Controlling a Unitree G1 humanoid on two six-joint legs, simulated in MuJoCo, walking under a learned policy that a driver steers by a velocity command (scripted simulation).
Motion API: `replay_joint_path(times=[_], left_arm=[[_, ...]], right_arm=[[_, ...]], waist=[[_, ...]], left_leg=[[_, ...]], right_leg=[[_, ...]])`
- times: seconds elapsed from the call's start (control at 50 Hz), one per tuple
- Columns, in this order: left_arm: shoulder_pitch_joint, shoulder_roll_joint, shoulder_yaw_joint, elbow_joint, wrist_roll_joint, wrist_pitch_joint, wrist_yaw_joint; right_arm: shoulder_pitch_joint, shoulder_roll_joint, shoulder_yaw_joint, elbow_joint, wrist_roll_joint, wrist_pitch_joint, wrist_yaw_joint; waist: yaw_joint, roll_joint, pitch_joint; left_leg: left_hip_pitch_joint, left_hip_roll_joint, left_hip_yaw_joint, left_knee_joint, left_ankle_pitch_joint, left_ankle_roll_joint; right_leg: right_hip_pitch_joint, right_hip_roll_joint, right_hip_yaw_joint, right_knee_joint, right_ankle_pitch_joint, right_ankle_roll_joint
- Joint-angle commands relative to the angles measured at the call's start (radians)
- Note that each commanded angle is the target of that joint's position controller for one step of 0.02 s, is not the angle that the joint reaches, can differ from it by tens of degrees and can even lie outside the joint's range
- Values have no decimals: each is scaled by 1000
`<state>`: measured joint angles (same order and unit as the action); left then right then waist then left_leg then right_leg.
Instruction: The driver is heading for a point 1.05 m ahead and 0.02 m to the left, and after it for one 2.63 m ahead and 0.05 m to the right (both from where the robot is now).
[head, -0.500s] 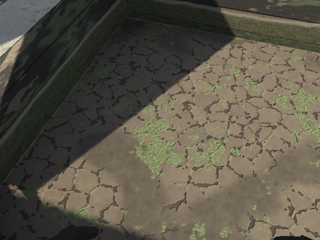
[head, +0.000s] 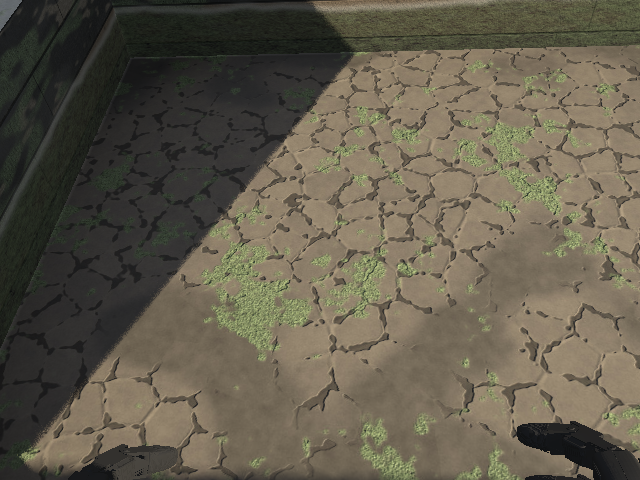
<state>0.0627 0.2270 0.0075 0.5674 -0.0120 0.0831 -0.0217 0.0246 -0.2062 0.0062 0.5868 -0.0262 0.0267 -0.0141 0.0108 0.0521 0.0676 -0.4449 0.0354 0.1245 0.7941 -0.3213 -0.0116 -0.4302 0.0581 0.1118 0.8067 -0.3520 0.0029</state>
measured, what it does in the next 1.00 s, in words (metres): steps on the spot: right foot, then left foot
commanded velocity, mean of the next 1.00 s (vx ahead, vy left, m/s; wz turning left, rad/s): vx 1.00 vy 0.00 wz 0.18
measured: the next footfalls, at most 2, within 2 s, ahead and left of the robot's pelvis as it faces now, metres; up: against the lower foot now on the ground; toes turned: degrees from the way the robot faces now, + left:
right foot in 0.26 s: +0.00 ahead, -0.09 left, +0.00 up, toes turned +12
left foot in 0.48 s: -0.04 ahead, +0.09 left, +0.00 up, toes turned +6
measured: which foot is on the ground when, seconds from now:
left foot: down 0.00-0.28, up 0.30-0.46, down 0.48-1.00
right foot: down 0.00-0.12, up 0.14-0.24, down 0.26-1.00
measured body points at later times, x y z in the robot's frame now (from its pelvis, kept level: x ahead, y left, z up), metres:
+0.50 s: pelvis -0.08 -0.01 +0.02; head -0.09 +0.01 +0.47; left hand +0.22 +0.13 -0.01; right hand +0.08 -0.28 -0.03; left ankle -0.06 +0.09 -0.71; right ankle -0.02 -0.11 -0.71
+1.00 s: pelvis -0.10 +0.00 +0.01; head -0.08 +0.02 +0.46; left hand +0.07 +0.27 -0.05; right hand +0.17 -0.18 -0.04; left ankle -0.08 +0.08 -0.70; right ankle -0.04 -0.11 -0.69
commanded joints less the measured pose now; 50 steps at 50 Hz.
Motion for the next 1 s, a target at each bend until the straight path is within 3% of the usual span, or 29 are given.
replay_joint_path(times=[0.02,0.08,0.12,0.14,0.16,0.18,0.22,0.24,0.26,0.28,0.3,0.32,0.36,0.4,0.44,0.48,0.5,0.52,0.54,0.66,0.72,0.78,0.84,0.86,0.88,0.9,0.92,0.96,1.0], left_arm=[[-162,112,17,-141,-8,10,0],[-230,101,16,-171,-11,7,7],[-202,50,5,-174,-31,-7,4],[-210,66,10,-172,-26,-18,8],[-240,88,20,-181,-22,-26,9],[-243,82,18,-179,-14,-30,6],[-97,50,8,-124,-3,-34,-24],[-39,36,2,-101,5,-33,-35],[-13,37,1,-86,4,-28,-47],[-22,23,-13,-89,12,-21,-39],[-129,111,-1,-137,-6,-15,-27],[-199,170,15,-187,-24,-12,-14],[-302,120,-5,-223,5,-23,25],[-275,101,-2,-209,6,-49,39],[-222,71,-2,-181,4,-69,36],[-202,62,1,-170,-11,-69,38],[-178,21,-5,-177,1,-65,38],[-161,13,-18,-187,-3,-65,26],[-213,41,-13,-200,0,-69,25],[-150,13,-8,-170,43,-86,24],[-104,85,12,-150,59,-91,36],[-124,111,20,-132,47,-102,56],[-187,108,24,-132,19,-106,62],[-168,88,25,-129,17,-97,64],[-125,54,24,-135,17,-86,61],[-168,44,14,-178,8,-72,53],[-218,57,12,-206,13,-76,46],[-142,69,20,-180,21,-99,40],[-54,40,9,-131,24,-120,37]], right_arm=[[-137,-3,4,-156,12,-19,15],[-20,-10,5,-129,-18,-38,10],[6,-70,-12,-120,-34,-46,0],[-3,-122,-18,-134,-35,-44,1],[-14,-161,-30,-140,-16,-41,-5],[-68,-150,-22,-152,-1,-41,-10],[-166,-127,-11,-172,32,-45,-4],[-174,-118,-10,-171,39,-44,-2],[-179,-103,-12,-176,58,-36,0],[-154,-42,-6,-167,62,-26,6],[-89,-18,6,-187,50,-16,8],[-135,-58,-6,-203,32,-10,8],[-93,-73,-27,-183,36,-15,17],[-6,-74,-23,-128,33,-35,19],[-2,-41,-15,-107,44,-32,9],[62,-12,-9,-73,35,-19,19],[69,-11,-6,-65,29,-15,20],[-51,-78,-19,-109,43,-10,24],[-128,-145,-42,-159,64,-5,26],[-134,-110,-39,-180,76,-16,30],[-120,-70,-38,-188,74,-10,33],[-113,-84,-44,-183,45,-4,38],[19,-68,-43,-116,40,13,55],[62,-71,-45,-93,36,16,57],[68,-102,-50,-88,31,21,52],[-24,-171,-67,-138,55,26,47],[-105,-176,-65,-185,52,32,37],[-149,-147,-54,-200,29,32,17],[-166,-133,-51,-201,38,14,12]], waist=[[20,-314,-115],[-29,-189,-167],[-44,53,-220],[-60,169,-195],[-70,172,-182],[-36,106,-159],[60,61,-184],[80,75,-185],[95,10,-188],[67,-149,-114],[7,-363,-50],[43,-427,-40],[-34,-293,-139],[-40,-199,-239],[-16,-118,-229],[-27,-62,-211],[8,18,-174],[32,131,-102],[6,159,-38],[26,-60,-139],[37,-296,-151],[-5,-203,-172],[-85,-173,-189],[-88,-110,-177],[-58,49,-131],[-67,222,-60],[-77,260,-50],[-32,155,-150],[2,87,-247]], left_leg=[[120,-67,-53,83,37,-73],[286,-25,-66,-29,100,-42],[317,108,-191,-222,-56,-2],[236,214,-339,-374,-228,46],[151,292,-452,-502,-392,73],[33,314,-449,-533,-407,79],[-161,216,-262,-527,-357,16],[-167,165,-170,-495,-301,-15],[-133,128,-114,-406,-304,-23],[-85,58,-16,-168,-193,-29],[-111,-48,33,-28,-72,-53],[-73,-64,-19,124,-56,-42],[21,-41,-117,210,-8,-41],[112,-35,-123,118,-13,-8],[174,-30,-114,-78,9,23],[307,-59,-72,-217,87,52],[322,-31,-134,-231,97,67],[173,31,-319,-349,-133,114],[-19,85,-474,-501,-319,126],[-99,-23,-392,-384,-230,94],[-155,-120,-212,-81,-96,62],[-30,-52,-139,39,-23,57],[247,-66,-83,-54,71,83],[261,-58,-113,-121,45,97],[181,-31,-212,-234,-35,124],[43,23,-496,-401,-255,191],[54,80,-628,-492,-276,218],[181,98,-617,-429,-63,225],[157,47,-524,-381,28,192]], right_leg=[[-135,-107,278,-364,15,-153],[-217,-53,237,-341,13,-101],[-243,18,113,-174,-33,-48],[-233,49,48,-19,-11,-29],[-188,27,19,66,-1,-16],[-91,-8,-2,74,46,-2],[217,2,-93,54,85,-8],[285,10,-109,21,66,-22],[306,11,-101,-52,23,-37],[192,-45,-10,-217,-60,-61],[31,-121,219,-398,-307,-114],[-129,-215,409,-579,-474,-151],[-113,-224,353,-564,-270,-113],[4,-214,242,-516,-135,-80],[92,-207,156,-452,-28,-70],[73,-162,82,-386,-72,-25],[37,-108,28,-277,-56,-5],[-1,-44,-96,-228,32,42],[49,-25,-151,-170,101,57],[288,-76,-131,-212,107,51],[298,-272,113,-444,-192,-7],[154,-371,131,-514,-230,-49],[9,-266,-119,-434,-163,19],[17,-225,-191,-328,-143,34],[32,-142,-272,-154,-101,52],[-45,-43,-273,-38,-41,83],[-130,-41,-188,41,-61,89],[-157,-81,-95,45,-52,85],[49,-83,-118,-37,39,55]])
